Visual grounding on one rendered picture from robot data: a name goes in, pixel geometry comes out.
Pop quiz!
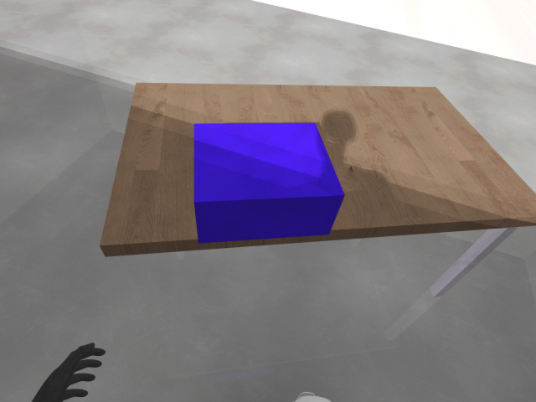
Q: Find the table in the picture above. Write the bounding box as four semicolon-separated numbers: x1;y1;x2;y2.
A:
100;83;536;297

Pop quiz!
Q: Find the carton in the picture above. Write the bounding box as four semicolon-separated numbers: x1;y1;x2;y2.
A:
194;123;345;244

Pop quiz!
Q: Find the left robot hand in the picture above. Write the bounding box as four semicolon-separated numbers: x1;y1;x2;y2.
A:
32;343;106;402

